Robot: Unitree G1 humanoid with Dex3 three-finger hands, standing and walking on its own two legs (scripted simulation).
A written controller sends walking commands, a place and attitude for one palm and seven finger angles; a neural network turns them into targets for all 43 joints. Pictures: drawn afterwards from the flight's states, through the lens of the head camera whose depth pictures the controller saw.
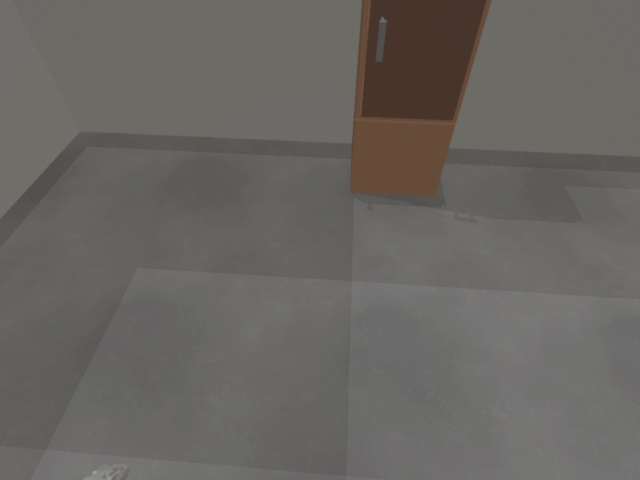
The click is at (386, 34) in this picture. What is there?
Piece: cupboard door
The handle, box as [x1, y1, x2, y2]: [376, 17, 386, 61]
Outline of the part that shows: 383,17 381,17 381,19 379,20 376,61 381,61 382,59 386,20 384,20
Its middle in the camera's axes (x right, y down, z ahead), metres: +0.20 -0.69 +1.33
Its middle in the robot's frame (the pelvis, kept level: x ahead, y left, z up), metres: +1.46 -0.13 -0.03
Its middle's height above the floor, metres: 0.73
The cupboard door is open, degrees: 0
